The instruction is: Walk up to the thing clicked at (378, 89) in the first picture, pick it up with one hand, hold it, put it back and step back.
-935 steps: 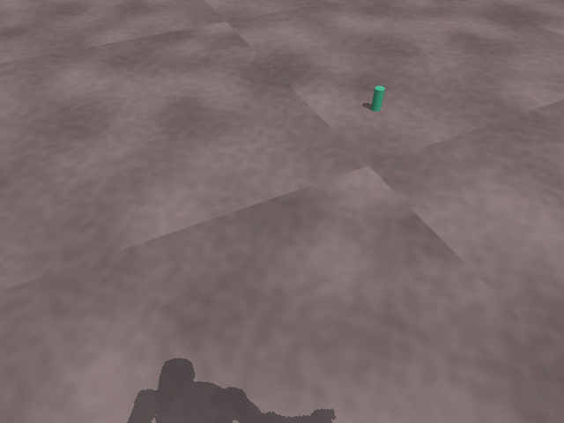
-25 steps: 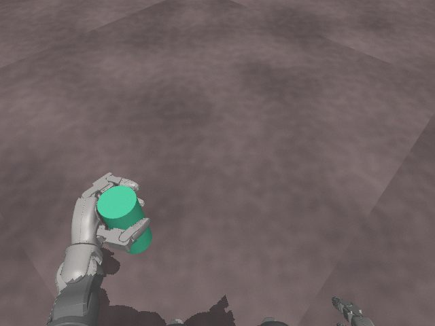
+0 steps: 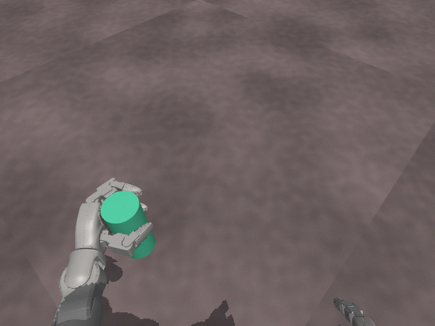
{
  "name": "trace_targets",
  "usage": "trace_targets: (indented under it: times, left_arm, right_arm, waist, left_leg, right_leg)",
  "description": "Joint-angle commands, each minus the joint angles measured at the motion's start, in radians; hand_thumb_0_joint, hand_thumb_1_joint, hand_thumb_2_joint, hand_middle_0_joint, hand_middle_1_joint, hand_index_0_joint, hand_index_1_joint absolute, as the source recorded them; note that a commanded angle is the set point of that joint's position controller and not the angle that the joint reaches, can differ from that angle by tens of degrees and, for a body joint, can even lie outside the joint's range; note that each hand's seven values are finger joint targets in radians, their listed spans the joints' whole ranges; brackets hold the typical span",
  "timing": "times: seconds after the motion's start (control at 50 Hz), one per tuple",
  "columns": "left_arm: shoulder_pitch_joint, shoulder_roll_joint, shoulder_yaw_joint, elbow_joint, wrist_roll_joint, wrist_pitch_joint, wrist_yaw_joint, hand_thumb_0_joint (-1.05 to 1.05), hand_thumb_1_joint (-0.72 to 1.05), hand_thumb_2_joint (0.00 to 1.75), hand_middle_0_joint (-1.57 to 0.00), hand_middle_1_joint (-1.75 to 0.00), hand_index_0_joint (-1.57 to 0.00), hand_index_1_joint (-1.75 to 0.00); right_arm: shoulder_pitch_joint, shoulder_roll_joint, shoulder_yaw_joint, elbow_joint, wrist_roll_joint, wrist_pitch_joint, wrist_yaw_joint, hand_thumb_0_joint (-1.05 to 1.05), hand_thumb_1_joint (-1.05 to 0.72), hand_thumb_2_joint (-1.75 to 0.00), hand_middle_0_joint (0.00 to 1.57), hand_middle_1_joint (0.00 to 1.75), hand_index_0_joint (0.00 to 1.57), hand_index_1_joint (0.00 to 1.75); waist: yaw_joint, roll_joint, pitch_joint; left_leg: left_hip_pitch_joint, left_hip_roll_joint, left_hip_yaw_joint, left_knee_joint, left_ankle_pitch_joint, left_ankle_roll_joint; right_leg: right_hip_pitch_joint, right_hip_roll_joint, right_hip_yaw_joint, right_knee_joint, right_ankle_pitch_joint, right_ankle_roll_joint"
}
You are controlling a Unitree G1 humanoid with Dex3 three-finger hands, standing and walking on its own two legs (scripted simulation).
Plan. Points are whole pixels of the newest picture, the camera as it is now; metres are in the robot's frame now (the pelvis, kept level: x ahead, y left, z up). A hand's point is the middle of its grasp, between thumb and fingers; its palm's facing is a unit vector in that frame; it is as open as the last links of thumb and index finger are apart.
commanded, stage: hold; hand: left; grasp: from the side
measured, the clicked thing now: (131, 227) +0.32 +0.17 +0.00
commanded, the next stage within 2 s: none
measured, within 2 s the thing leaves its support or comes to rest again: neither
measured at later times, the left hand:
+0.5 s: hand (123, 220) +0.32 +0.17 +0.04, palm faces +0.02 -1.00 -0.03, open 8.9 cm
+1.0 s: hand (123, 217) +0.32 +0.17 +0.05, palm faces +0.02 -1.00 -0.03, open 8.9 cm
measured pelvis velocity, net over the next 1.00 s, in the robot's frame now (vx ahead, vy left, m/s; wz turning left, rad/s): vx -0.01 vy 0.01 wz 0.00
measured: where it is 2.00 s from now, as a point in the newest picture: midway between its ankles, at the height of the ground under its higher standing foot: outside the picture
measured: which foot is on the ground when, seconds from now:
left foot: down 0.00-1.00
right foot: down 0.00-1.00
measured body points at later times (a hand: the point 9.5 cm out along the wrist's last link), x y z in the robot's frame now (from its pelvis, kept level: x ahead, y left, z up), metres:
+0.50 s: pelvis -0.01 +0.01 +0.01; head +0.04 +0.01 +0.46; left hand +0.31 +0.23 +0.05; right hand +0.12 -0.24 -0.10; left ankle +0.00 +0.14 -0.70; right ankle +0.00 -0.13 -0.70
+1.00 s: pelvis -0.01 +0.01 +0.01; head +0.03 +0.01 +0.46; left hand +0.31 +0.23 +0.06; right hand +0.11 -0.24 -0.10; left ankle +0.00 +0.14 -0.70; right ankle +0.00 -0.13 -0.70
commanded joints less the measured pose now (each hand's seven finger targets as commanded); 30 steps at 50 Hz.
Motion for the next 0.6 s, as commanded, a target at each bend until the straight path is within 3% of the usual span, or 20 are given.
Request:
trace_targets:
  times: [0.0, 0.02, 0.04, 0.1, 0.14, 0.16, 0.18, 0.2, 0.24, 0.26, 0.3, 0.34, 0.38, 0.4, 0.42, 0.44, 0.48, 0.5, 0.52, 0.58]
  left_arm:
    - [-0.294, 0.135, 0.059, -0.275, -0.035, -0.102, 0.002, 0.00, 0.24, 1.24, -1.28, -1.43, -1.30, -1.42]
    - [-0.364, 0.180, 0.080, -0.365, -0.037, -0.111, 0.004, 0.00, 0.24, 1.23, -1.29, -1.43, -1.31, -1.42]
    - [-0.307, 0.149, 0.066, -0.290, -0.035, -0.100, 0.003, 0.00, 0.23, 1.23, -1.29, -1.43, -1.31, -1.42]
    - [-0.305, 0.126, 0.051, -0.288, -0.038, -0.096, 0.002, 0.00, 0.22, 1.20, -1.27, -1.40, -1.29, -1.40]
    - [-0.299, 0.137, 0.063, -0.256, -0.034, -0.095, 0.005, 0.00, 0.21, 1.22, -1.28, -1.42, -1.29, -1.41]
    - [-0.332, 0.165, 0.071, -0.320, -0.029, -0.101, 0.007, 0.00, 0.21, 1.21, -1.27, -1.41, -1.28, -1.41]
    - [-0.280, 0.136, 0.060, -0.243, -0.029, -0.092, 0.004, 0.00, 0.20, 1.21, -1.27, -1.41, -1.29, -1.41]
    - [-0.333, 0.153, 0.057, -0.330, -0.028, -0.100, 0.003, 0.00, 0.20, 1.21, -1.27, -1.41, -1.29, -1.40]
    - [-0.301, 0.153, 0.071, -0.272, -0.029, -0.092, 0.007, 0.00, 0.24, 1.22, -1.28, -1.41, -1.29, -1.41]
    - [-0.318, 0.128, 0.054, -0.275, -0.033, -0.090, 0.006, 0.00, 0.26, 1.21, -1.28, -1.41, -1.29, -1.40]
    - [-0.362, 0.153, 0.071, -0.289, -0.032, -0.098, 0.006, 0.00, 0.23, 1.22, -1.27, -1.41, -1.29, -1.41]
    - [-0.337, 0.136, 0.060, -0.247, -0.029, -0.096, 0.002, 0.00, 0.25, 1.22, -1.27, -1.41, -1.29, -1.41]
    - [-0.322, 0.157, 0.084, -0.243, -0.028, -0.103, 0.000, 0.00, 0.26, 1.23, -1.28, -1.42, -1.30, -1.42]
    - [-0.340, 0.137, 0.055, -0.249, -0.027, -0.106, -0.006, 0.00, 0.27, 1.23, -1.29, -1.43, -1.30, -1.42]
    - [-0.357, 0.147, 0.059, -0.287, -0.029, -0.113, -0.006, 0.00, 0.28, 1.24, -1.29, -1.43, -1.31, -1.43]
    - [-0.332, 0.127, 0.050, -0.225, -0.030, -0.110, -0.010, 0.00, 0.28, 1.24, -1.30, -1.44, -1.32, -1.44]
    - [-0.361, 0.170, 0.086, -0.270, -0.034, -0.119, -0.006, 0.00, 0.29, 1.24, -1.30, -1.44, -1.32, -1.43]
    - [-0.378, 0.169, 0.067, -0.304, -0.030, -0.124, -0.006, 0.00, 0.29, 1.23, -1.29, -1.43, -1.31, -1.42]
    - [-0.339, 0.126, 0.043, -0.276, -0.034, -0.117, -0.008, 0.00, 0.28, 1.24, -1.28, -1.43, -1.30, -1.42]
    - [-0.363, 0.146, 0.058, -0.291, -0.034, -0.111, 0.006, 0.00, 0.27, 1.24, -1.29, -1.43, -1.31, -1.42]
  right_arm:
    - [-0.006, -0.137, -0.050, -0.124, -0.005, -0.033, -0.009, 0.00, -0.91, -0.90, 0.20, 0.30, 0.20, 0.30]
    - [0.003, -0.138, -0.051, -0.112, -0.004, -0.034, -0.010, 0.00, -0.92, -0.90, 0.20, 0.30, 0.20, 0.30]
    - [-0.002, -0.131, -0.049, -0.115, -0.004, -0.031, -0.013, 0.00, -0.92, -0.90, 0.20, 0.30, 0.20, 0.30]
    - [-0.012, -0.129, -0.047, -0.116, -0.004, -0.033, -0.012, 0.00, -0.91, -0.90, 0.20, 0.30, 0.20, 0.30]
    - [-0.019, -0.139, -0.051, -0.116, -0.003, -0.033, -0.011, 0.00, -0.92, -0.90, 0.20, 0.30, 0.20, 0.30]
    - [-0.013, -0.138, -0.054, -0.116, -0.004, -0.031, -0.011, 0.00, -0.92, -0.90, 0.20, 0.30, 0.20, 0.30]
    - [-0.017, -0.137, -0.052, -0.119, -0.004, -0.029, -0.010, 0.00, -0.92, -0.90, 0.20, 0.30, 0.20, 0.30]
    - [-0.017, -0.133, -0.050, -0.122, -0.004, -0.031, -0.010, 0.00, -0.91, -0.90, 0.20, 0.30, 0.20, 0.30]
    - [-0.019, -0.133, -0.052, -0.112, -0.001, -0.029, -0.013, 0.00, -0.91, -0.90, 0.20, 0.30, 0.20, 0.30]
    - [-0.029, -0.133, -0.051, -0.120, -0.001, -0.033, -0.011, 0.00, -0.91, -0.90, 0.20, 0.30, 0.20, 0.30]
    - [-0.028, -0.132, -0.052, -0.117, -0.002, -0.034, -0.009, 0.00, -0.91, -0.90, 0.20, 0.30, 0.20, 0.30]
    - [-0.028, -0.132, -0.052, -0.116, -0.003, -0.036, -0.008, 0.00, -0.91, -0.90, 0.20, 0.30, 0.20, 0.30]
    - [-0.027, -0.136, -0.054, -0.113, -0.003, -0.036, -0.007, 0.00, -0.91, -0.90, 0.20, 0.30, 0.20, 0.30]
    - [-0.028, -0.134, -0.052, -0.118, -0.004, -0.036, -0.006, 0.00, -0.91, -0.90, 0.20, 0.30, 0.20, 0.30]
    - [-0.027, -0.135, -0.053, -0.118, -0.003, -0.038, -0.004, 0.00, -0.91, -0.90, 0.20, 0.30, 0.20, 0.30]
    - [-0.029, -0.137, -0.053, -0.115, -0.003, -0.040, -0.001, 0.00, -0.91, -0.90, 0.20, 0.30, 0.20, 0.30]
    - [-0.025, -0.140, -0.057, -0.112, -0.001, -0.043, 0.000, 0.00, -0.91, -0.90, 0.20, 0.30, 0.20, 0.30]
    - [-0.026, -0.136, -0.053, -0.116, -0.003, -0.042, -0.003, 0.00, -0.91, -0.90, 0.20, 0.30, 0.20, 0.30]
    - [-0.020, -0.133, -0.050, -0.118, -0.004, -0.042, -0.002, 0.00, -0.91, -0.90, 0.20, 0.30, 0.20, 0.30]
    - [-0.026, -0.132, -0.048, -0.109, -0.001, -0.048, -0.006, 0.00, -0.91, -0.90, 0.20, 0.30, 0.20, 0.30]
  waist:
    - [-0.006, 0.022, -0.325]
    - [0.000, 0.052, -0.347]
    - [-0.007, 0.021, -0.328]
    - [-0.009, 0.007, -0.303]
    - [-0.006, 0.014, -0.296]
    - [0.002, 0.033, -0.315]
    - [-0.002, 0.019, -0.295]
    - [0.000, 0.040, -0.296]
    - [0.000, 0.008, -0.278]
    - [-0.006, 0.005, -0.255]
    - [-0.005, 0.022, -0.278]
    - [-0.004, 0.019, -0.259]
    - [0.007, 0.018, -0.274]
    - [-0.004, 0.021, -0.279]
    - [0.004, 0.030, -0.282]
    - [-0.004, 0.027, -0.254]
    - [0.010, 0.046, -0.299]
    - [0.003, 0.050, -0.307]
    - [-0.004, 0.026, -0.305]
    - [0.000, 0.028, -0.272]
  left_leg:
    - [0.202, -0.043, 0.019, -0.115, 0.367, 0.037]
    - [0.216, -0.043, 0.022, -0.115, 0.377, 0.036]
    - [0.210, -0.046, 0.024, -0.113, 0.374, 0.039]
    - [0.202, -0.045, 0.026, -0.130, 0.332, 0.039]
    - [0.206, -0.044, 0.022, -0.138, 0.338, 0.037]
    - [0.221, -0.044, 0.024, -0.141, 0.350, 0.036]
    - [0.222, -0.044, 0.024, -0.145, 0.352, 0.037]
    - [0.226, -0.045, 0.026, -0.148, 0.342, 0.034]
    - [0.213, -0.046, 0.026, -0.157, 0.325, 0.037]
    - [0.208, -0.047, 0.027, -0.167, 0.293, 0.036]
    - [0.214, -0.047, 0.026, -0.169, 0.277, 0.035]
    - [0.202, -0.047, 0.027, -0.172, 0.265, 0.036]
    - [0.214, -0.045, 0.027, -0.175, 0.283, 0.034]
    - [0.220, -0.046, 0.025, -0.177, 0.279, 0.033]
    - [0.223, -0.044, 0.022, -0.182, 0.278, 0.029]
    - [0.212, -0.043, 0.017, -0.184, 0.268, 0.028]
    - [0.232, -0.044, 0.021, -0.184, 0.272, 0.028]
    - [0.241, -0.045, 0.022, -0.183, 0.278, 0.028]
    - [0.241, -0.043, 0.020, -0.182, 0.288, 0.028]
    - [0.233, -0.045, 0.023, -0.185, 0.283, 0.029]
  right_leg:
    - [0.153, 0.032, 0.004, -0.111, 0.400, -0.014]
    - [0.163, 0.029, 0.007, -0.113, 0.413, -0.014]
    - [0.166, 0.028, 0.009, -0.123, 0.420, -0.009]
    - [0.173, 0.026, 0.008, -0.136, 0.389, -0.008]
    - [0.165, 0.029, 0.004, -0.138, 0.377, -0.012]
    - [0.178, 0.027, 0.005, -0.139, 0.389, -0.013]
    - [0.175, 0.028, 0.005, -0.144, 0.384, -0.013]
    - [0.178, 0.028, 0.005, -0.146, 0.383, -0.013]
    - [0.183, 0.027, 0.004, -0.158, 0.377, -0.011]
    - [0.174, 0.026, 0.004, -0.162, 0.349, -0.011]
    - [0.180, 0.027, 0.004, -0.166, 0.330, -0.012]
    - [0.174, 0.027, 0.004, -0.169, 0.316, -0.012]
    - [0.180, 0.029, 0.002, -0.165, 0.328, -0.015]
    - [0.179, 0.030, 0.001, -0.167, 0.322, -0.016]
    - [0.181, 0.032, -0.003, -0.162, 0.317, -0.019]
    - [0.167, 0.033, -0.006, -0.161, 0.305, -0.019]
    - [0.182, 0.030, -0.001, -0.162, 0.308, -0.019]
    - [0.183, 0.031, -0.001, -0.166, 0.314, -0.019]
    - [0.191, 0.032, -0.002, -0.164, 0.325, -0.018]
    - [0.182, 0.030, 0.000, -0.174, 0.325, -0.015]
